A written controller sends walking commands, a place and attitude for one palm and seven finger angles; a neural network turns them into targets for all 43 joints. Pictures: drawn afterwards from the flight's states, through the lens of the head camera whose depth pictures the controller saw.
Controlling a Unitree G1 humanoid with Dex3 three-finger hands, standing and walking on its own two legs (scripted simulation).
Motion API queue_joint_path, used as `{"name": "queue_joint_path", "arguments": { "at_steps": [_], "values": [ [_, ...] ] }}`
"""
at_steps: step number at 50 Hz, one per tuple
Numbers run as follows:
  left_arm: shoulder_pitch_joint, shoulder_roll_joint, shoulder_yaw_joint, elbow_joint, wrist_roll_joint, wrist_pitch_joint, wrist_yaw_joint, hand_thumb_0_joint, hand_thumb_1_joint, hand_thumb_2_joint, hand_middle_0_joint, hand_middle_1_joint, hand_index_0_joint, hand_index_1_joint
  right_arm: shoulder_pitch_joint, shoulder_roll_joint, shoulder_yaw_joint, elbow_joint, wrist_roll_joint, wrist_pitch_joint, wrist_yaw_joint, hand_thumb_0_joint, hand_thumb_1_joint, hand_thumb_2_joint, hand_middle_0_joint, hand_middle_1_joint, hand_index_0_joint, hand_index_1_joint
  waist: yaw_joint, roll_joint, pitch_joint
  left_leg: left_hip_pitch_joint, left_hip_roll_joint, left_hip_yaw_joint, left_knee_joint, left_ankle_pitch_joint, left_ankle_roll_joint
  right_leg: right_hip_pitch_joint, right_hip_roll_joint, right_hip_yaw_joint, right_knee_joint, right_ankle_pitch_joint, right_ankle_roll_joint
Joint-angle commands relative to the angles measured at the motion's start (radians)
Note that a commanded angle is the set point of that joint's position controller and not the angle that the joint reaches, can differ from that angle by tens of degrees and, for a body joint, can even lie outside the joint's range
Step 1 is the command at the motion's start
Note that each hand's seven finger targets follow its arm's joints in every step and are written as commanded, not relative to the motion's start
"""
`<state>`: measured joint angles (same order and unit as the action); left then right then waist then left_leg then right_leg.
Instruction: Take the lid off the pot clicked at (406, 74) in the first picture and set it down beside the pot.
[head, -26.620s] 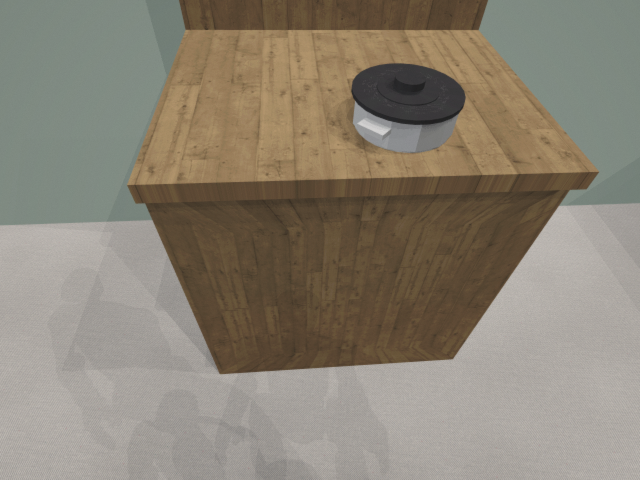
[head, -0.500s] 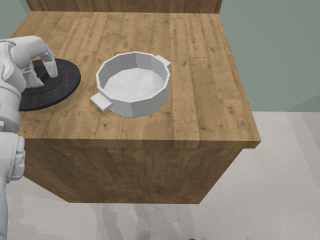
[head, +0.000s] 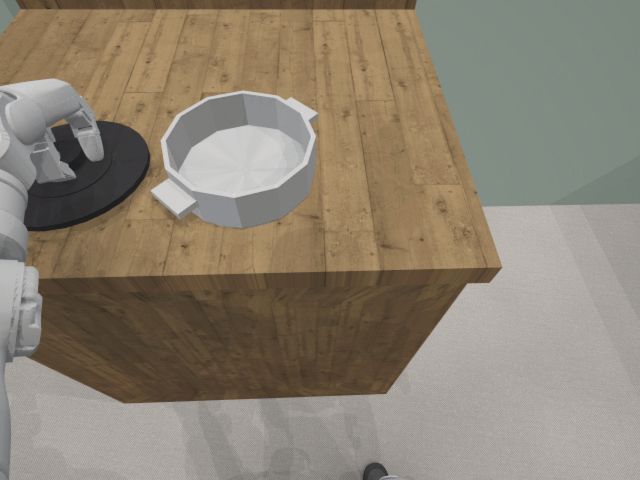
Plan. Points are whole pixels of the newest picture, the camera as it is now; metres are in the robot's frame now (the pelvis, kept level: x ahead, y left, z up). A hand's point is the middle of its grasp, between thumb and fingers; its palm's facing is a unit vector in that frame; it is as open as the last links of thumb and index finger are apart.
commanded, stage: lower the lid onto the table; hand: left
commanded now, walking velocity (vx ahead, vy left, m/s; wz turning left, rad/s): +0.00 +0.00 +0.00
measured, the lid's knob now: (60, 157) +0.50 +0.30 +0.11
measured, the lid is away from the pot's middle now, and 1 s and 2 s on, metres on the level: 0.22 0.23 0.23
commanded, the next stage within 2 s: open the fingers wide in 0.04 s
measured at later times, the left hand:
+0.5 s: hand (56, 155) +0.48 +0.29 +0.13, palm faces -0.39 -0.05 -0.92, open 6.7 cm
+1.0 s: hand (46, 158) +0.48 +0.30 +0.13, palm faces -0.38 -0.04 -0.92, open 9.9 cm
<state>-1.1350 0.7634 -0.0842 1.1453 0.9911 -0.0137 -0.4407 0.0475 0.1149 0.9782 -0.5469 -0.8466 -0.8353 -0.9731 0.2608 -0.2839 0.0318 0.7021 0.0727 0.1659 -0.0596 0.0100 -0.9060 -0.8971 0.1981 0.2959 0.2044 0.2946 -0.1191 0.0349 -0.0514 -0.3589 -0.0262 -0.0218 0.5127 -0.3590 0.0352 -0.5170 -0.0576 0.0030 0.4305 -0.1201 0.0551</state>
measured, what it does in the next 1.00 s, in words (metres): stands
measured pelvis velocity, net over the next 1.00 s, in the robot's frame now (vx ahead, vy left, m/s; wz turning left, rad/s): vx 0.01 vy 0.01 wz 0.00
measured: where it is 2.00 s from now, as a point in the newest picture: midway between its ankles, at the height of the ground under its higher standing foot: outside the picture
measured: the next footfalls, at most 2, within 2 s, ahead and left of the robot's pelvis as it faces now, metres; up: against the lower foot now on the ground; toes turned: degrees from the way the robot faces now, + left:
none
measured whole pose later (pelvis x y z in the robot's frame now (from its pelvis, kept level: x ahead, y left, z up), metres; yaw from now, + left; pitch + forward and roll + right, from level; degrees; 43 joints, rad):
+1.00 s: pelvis +0.01 +0.01 -0.01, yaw +0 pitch +14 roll -2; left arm -1.07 0.79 -0.08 1.05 0.98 -0.11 -0.40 0.00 -0.05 0.94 -0.54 -0.65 -0.58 -0.68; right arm 0.23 -0.27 0.03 0.67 0.08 0.26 -0.07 0.01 -0.91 -0.90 0.20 0.30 0.20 0.29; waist -0.10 0.03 -0.08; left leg -0.43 -0.02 -0.02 0.59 -0.41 0.04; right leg -0.58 -0.05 0.00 0.49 -0.15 0.05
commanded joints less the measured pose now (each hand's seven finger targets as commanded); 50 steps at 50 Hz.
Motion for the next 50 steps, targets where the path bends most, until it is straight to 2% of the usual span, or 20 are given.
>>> {"name": "queue_joint_path", "arguments": {
  "at_steps": [1,4,6,7,8,12,15,19,20,23,25,27,29,33,35,39,43,44,46,50],
  "values": [
    [-0.445,0.296,0.039,-0.087,-0.005,0.008,0.04,0.0,0.493,1.154,-0.762,-0.966,-0.968,-1.032,0.062,-0.164,-0.052,-0.061,0.003,-0.012,-0.013,0.0,-0.9,-0.9,0.2,0.3,0.2,0.3,0.002,0.013,-0.419,0.001,-0.021,0.026,-0.014,0.552,0.007,0.363,0.08,-0.058,0.065,0.3,-0.074],
    [-0.533,0.208,-0.039,-0.125,-0.016,0.015,0.037,0.0,0.493,1.154,-0.762,-0.966,-0.968,-1.032,0.06,-0.172,-0.059,-0.049,0.011,-0.005,-0.014,0.0,-0.9,-0.9,0.2,0.3,0.2,0.3,-0.022,0.059,-0.388,0.03,-0.018,0.022,-0.018,0.518,0.008,0.282,0.086,-0.064,0.051,0.243,-0.082],
    [-0.59,0.274,0.008,-0.157,-0.004,0.01,0.046,0.0,0.493,1.154,-0.762,-0.966,-0.968,-1.032,0.078,-0.171,-0.061,-0.044,0.005,-0.01,-0.016,0.0,-0.9,-0.9,0.2,0.3,0.2,0.3,-0.021,0.097,-0.442,0.058,-0.02,0.012,-0.008,0.542,0.006,0.287,0.089,-0.058,0.059,0.247,-0.083],
    [-0.507,0.283,0.034,-0.133,-0.001,0.007,0.047,0.0,0.493,1.154,-0.762,-0.966,-0.968,-1.032,0.078,-0.162,-0.06,-0.057,0.002,-0.013,-0.015,0.0,-0.9,-0.9,0.2,0.3,0.2,0.3,-0.003,0.081,-0.463,0.054,-0.025,0.008,0.003,0.566,0.007,0.311,0.09,-0.056,0.073,0.261,-0.083],
    [-0.466,0.331,0.091,-0.27,0.014,-0.063,0.065,0.0,0.479,1.144,-0.753,-0.961,-0.954,-1.025,0.076,-0.16,-0.063,-0.073,-0.009,0.0,-0.026,0.0,-0.9,-0.9,0.2,0.3,0.2,0.3,0.003,0.018,-0.476,0.036,-0.009,0.02,0.017,0.577,0.012,0.322,0.088,-0.051,0.079,0.277,-0.078],
    [-0.424,0.261,0.033,-0.236,-0.002,-0.114,0.073,0.0,0.423,1.104,-0.717,-0.942,-0.896,-0.999,0.053,-0.156,-0.063,-0.074,-0.004,0.035,-0.034,0.0,-0.9,-0.9,0.2,0.3,0.2,0.3,-0.004,0.047,-0.409,-0.013,-0.006,0.03,0.01,0.491,0.011,0.277,0.083,-0.053,0.078,0.219,-0.081],
    [-0.459,0.405,0.136,-0.246,0.009,-0.113,0.094,0.0,0.38,1.078,-0.691,-0.924,-0.855,-0.977,0.055,-0.158,-0.058,-0.085,-0.001,0.048,-0.036,0.0,-0.9,-0.9,0.2,0.3,0.2,0.3,0.013,0.101,-0.46,-0.009,-0.013,0.026,0.019,0.516,0.006,0.3,0.086,-0.046,0.095,0.229,-0.087],
    [-0.423,0.304,0.052,-0.169,0.004,-0.091,0.09,0.0,0.318,1.051,-0.661,-0.891,-0.805,-0.938,0.056,-0.156,-0.052,-0.077,0.008,0.051,-0.037,0.0,-0.9,-0.9,0.2,0.3,0.2,0.3,-0.004,0.088,-0.41,-0.026,-0.009,0.031,0.025,0.534,0.003,0.264,0.09,-0.057,0.092,0.231,-0.087],
    [-0.464,0.353,0.086,-0.214,0.005,-0.091,0.093,0.0,0.302,1.045,-0.654,-0.882,-0.793,-0.927,0.064,-0.159,-0.056,-0.076,0.005,0.054,-0.035,0.0,-0.9,-0.9,0.2,0.3,0.2,0.3,-0.002,0.083,-0.451,-0.01,-0.005,0.026,0.023,0.525,0.001,0.276,0.087,-0.05,0.091,0.226,-0.081],
    [-0.436,0.305,0.047,-0.157,0.01,-0.082,0.086,0.0,0.253,1.03,-0.635,-0.851,-0.758,-0.891,0.066,-0.155,-0.052,-0.075,0.006,0.054,-0.038,0.0,-0.9,-0.9,0.2,0.3,0.2,0.3,-0.012,0.058,-0.43,-0.029,-0.009,0.027,0.029,0.512,0.006,0.263,0.09,-0.056,0.094,0.225,-0.082],
    [-0.455,0.376,0.107,-0.22,0.006,-0.091,0.084,0.0,0.22,1.021,-0.623,-0.83,-0.736,-0.866,0.062,-0.158,-0.055,-0.08,0.005,0.059,-0.037,0.0,-0.9,-0.9,0.2,0.3,0.2,0.3,0.006,0.074,-0.483,-0.001,-0.007,0.022,0.037,0.58,0.002,0.294,0.089,-0.05,0.103,0.264,-0.08],
    [-0.447,0.367,0.104,-0.242,0.011,-0.098,0.085,0.0,0.188,1.01,-0.61,-0.809,-0.713,-0.843,0.059,-0.151,-0.054,-0.089,0.001,0.062,-0.037,0.0,-0.9,-0.9,0.2,0.3,0.2,0.3,0.01,0.088,-0.522,0.016,-0.007,0.017,0.043,0.63,0.0,0.306,0.089,-0.051,0.112,0.29,-0.082],
    [-0.422,0.325,0.087,-0.25,-0.004,-0.103,0.079,0.0,0.155,0.999,-0.597,-0.79,-0.689,-0.819,0.054,-0.151,-0.058,-0.09,0.002,0.065,-0.033,0.0,-0.9,-0.9,0.2,0.3,0.2,0.3,0.008,0.096,-0.511,0.039,-0.003,0.015,0.052,0.688,-0.005,0.286,0.091,-0.058,0.109,0.3,-0.083],
    [-0.388,0.326,0.081,-0.19,-0.014,-0.092,0.074,0.0,0.09,0.979,-0.572,-0.747,-0.644,-0.771,0.053,-0.151,-0.053,-0.089,0.003,0.07,-0.033,0.0,-0.9,-0.9,0.2,0.3,0.2,0.3,0.002,0.033,-0.434,-0.025,-0.006,0.03,0.04,0.569,0.01,0.284,0.089,-0.056,0.102,0.273,-0.077],
    [-0.42,0.356,0.105,-0.258,-0.012,-0.097,0.078,0.0,0.057,0.969,-0.56,-0.726,-0.621,-0.745,0.046,-0.149,-0.055,-0.096,0.001,0.073,-0.03,0.0,-0.9,-0.9,0.2,0.3,0.2,0.3,0.016,0.08,-0.486,0.008,-0.006,0.021,0.043,0.641,0.004,0.307,0.087,-0.053,0.108,0.299,-0.08],
    [-0.354,0.324,0.097,-0.252,-0.014,-0.104,0.076,0.0,-0.009,0.951,-0.536,-0.681,-0.577,-0.694,0.041,-0.149,-0.055,-0.098,0.002,0.074,-0.022,0.0,-0.9,-0.9,0.2,0.3,0.2,0.3,0.02,0.101,-0.468,0.041,-0.001,0.013,0.055,0.717,-0.008,0.271,0.093,-0.064,0.111,0.299,-0.084],
    [-0.381,0.339,0.111,-0.282,-0.019,-0.101,0.076,0.0,-0.076,0.935,-0.515,-0.631,-0.536,-0.638,0.04,-0.146,-0.057,-0.102,-0.001,0.076,-0.019,0.0,-0.9,-0.9,0.2,0.3,0.2,0.3,0.02,0.069,-0.473,0.031,-0.003,0.013,0.045,0.668,0.002,0.294,0.089,-0.06,0.104,0.29,-0.081],
    [-0.395,0.295,0.074,-0.283,-0.022,-0.1,0.075,0.0,-0.093,0.932,-0.51,-0.618,-0.526,-0.623,0.033,-0.15,-0.059,-0.098,-0.001,0.079,-0.019,0.0,-0.9,-0.9,0.2,0.3,0.2,0.3,0.01,0.101,-0.46,0.048,-0.004,0.013,0.048,0.693,-0.002,0.26,0.092,-0.065,0.102,0.29,-0.086],
    [-0.393,0.288,0.062,-0.23,-0.022,-0.092,0.073,0.0,-0.127,0.925,-0.501,-0.592,-0.506,-0.593,0.045,-0.151,-0.055,-0.087,0.002,0.079,-0.021,0.0,-0.9,-0.9,0.2,0.3,0.2,0.3,-0.002,0.061,-0.409,0.015,-0.002,0.015,0.043,0.629,-0.001,0.242,0.092,-0.067,0.095,0.256,-0.083],
    [-0.425,0.298,0.079,-0.311,-0.014,-0.1,0.08,0.0,-0.146,0.925,-0.499,-0.573,-0.499,-0.573,0.038,-0.144,-0.059,-0.097,-0.006,0.074,-0.014,0.0,-0.9,-0.9,0.2,0.3,0.2,0.3,0.015,0.123,-0.489,0.084,-0.003,-0.004,0.051,0.729,-0.015,0.257,0.094,-0.064,0.105,0.277,-0.088]
  ]
}}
